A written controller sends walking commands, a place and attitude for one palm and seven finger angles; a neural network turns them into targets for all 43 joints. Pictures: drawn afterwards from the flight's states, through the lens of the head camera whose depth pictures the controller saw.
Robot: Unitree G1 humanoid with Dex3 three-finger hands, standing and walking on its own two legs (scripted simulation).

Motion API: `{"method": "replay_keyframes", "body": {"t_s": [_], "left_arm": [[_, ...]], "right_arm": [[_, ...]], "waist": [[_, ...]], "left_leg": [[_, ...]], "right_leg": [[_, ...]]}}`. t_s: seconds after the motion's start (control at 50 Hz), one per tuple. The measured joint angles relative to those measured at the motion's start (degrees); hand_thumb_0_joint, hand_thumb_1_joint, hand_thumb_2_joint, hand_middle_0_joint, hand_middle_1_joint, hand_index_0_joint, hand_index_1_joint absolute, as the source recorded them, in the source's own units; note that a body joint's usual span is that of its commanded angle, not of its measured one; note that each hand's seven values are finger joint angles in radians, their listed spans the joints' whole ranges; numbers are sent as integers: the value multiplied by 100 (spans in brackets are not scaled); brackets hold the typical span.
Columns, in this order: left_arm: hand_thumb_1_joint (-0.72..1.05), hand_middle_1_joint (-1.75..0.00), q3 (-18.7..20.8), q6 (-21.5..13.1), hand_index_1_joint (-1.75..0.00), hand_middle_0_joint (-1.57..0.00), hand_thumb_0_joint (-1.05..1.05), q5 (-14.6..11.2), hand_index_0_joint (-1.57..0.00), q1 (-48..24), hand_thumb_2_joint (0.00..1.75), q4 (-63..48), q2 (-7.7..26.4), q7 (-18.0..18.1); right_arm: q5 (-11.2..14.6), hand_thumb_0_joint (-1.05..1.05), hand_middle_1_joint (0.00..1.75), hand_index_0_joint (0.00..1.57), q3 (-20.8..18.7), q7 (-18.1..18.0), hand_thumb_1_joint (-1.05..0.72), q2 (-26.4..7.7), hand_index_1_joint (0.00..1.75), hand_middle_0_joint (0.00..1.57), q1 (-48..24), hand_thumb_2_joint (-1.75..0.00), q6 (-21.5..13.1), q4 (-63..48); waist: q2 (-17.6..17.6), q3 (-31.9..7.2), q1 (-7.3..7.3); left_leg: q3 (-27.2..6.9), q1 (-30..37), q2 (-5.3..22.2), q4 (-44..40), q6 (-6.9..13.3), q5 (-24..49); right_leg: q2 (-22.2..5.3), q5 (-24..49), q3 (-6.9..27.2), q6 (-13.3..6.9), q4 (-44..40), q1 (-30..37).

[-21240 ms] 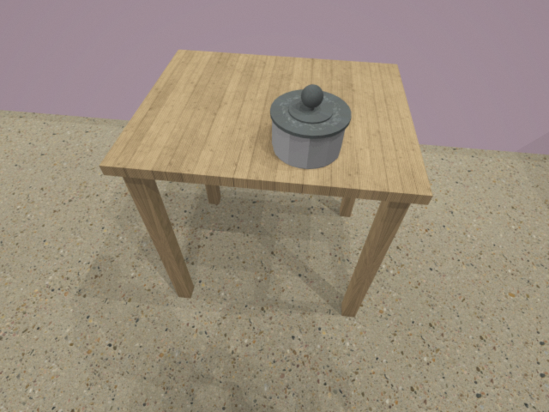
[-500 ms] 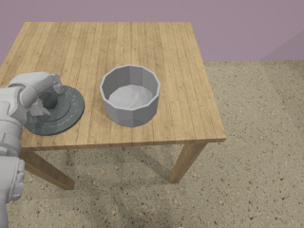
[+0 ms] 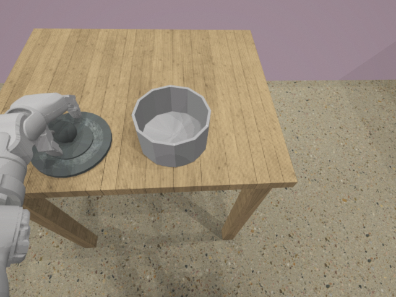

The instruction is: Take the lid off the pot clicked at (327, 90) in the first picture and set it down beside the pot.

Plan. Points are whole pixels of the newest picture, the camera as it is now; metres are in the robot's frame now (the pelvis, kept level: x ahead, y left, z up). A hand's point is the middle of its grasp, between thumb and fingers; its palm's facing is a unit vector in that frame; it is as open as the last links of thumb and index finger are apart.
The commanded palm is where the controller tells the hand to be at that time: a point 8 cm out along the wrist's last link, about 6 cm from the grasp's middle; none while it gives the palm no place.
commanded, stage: raise the empty hand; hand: left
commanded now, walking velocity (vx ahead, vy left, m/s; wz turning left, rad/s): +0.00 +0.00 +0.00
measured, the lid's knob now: (64, 131) +0.46 +0.28 +0.02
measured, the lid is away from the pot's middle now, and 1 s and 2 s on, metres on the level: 0.24 0.24 0.24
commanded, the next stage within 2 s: draw the hand back to the body in 1.18 s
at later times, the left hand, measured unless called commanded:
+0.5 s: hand (36, 115) +0.44 +0.30 +0.11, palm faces -0.39 -0.06 -0.92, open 11.0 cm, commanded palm +0.45 +0.28 +0.17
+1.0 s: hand (23, 88) +0.45 +0.29 +0.16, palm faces -0.33 -0.06 -0.94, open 11.0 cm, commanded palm +0.45 +0.28 +0.23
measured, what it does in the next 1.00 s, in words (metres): stands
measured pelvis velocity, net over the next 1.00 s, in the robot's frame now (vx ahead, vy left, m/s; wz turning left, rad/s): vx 0.00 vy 0.00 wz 0.02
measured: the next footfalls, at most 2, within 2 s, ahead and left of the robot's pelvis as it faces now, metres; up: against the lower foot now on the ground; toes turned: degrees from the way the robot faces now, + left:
none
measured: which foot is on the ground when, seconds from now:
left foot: down 0.00-1.00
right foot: down 0.00-1.00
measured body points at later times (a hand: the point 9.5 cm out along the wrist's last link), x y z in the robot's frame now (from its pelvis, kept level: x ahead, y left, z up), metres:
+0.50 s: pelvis +0.00 +0.01 +0.01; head +0.06 +0.01 +0.45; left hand +0.45 +0.30 +0.16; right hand +0.07 -0.26 -0.12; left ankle -0.02 +0.07 -0.72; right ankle -0.01 -0.14 -0.72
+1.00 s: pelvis +0.00 +0.00 +0.02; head +0.06 +0.00 +0.46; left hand +0.46 +0.29 +0.21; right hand +0.08 -0.26 -0.11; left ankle -0.02 +0.07 -0.72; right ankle -0.01 -0.14 -0.72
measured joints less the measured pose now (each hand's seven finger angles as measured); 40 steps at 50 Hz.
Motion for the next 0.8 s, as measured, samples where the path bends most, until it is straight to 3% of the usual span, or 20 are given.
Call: {"method": "replay_keyframes", "body": {"t_s": [0.54, 0.8], "left_arm": [[-1, -85, -387, 335, -85, -37, 0, -190, -37, -467, 66, -348, -67, -426], [-1, -85, -304, 469, -85, -37, 0, -257, -37, -616, 66, -456, 24, -591]], "right_arm": [[58, 1, 30, 20, 54, 77, -90, 18, 30, 20, -179, -90, 12, -91], [50, 1, 30, 20, 67, 139, -90, -10, 30, 20, -156, -90, -8, -108]], "waist": [[39, 124, 124], [68, 154, 94]], "left_leg": [[-56, 640, -143, -517, 59, 259], [-31, 926, -149, -791, 55, 352]], "right_leg": [[-132, 195, -49, 6, -473, 657], [-138, 289, -15, 36, -725, 922]]}}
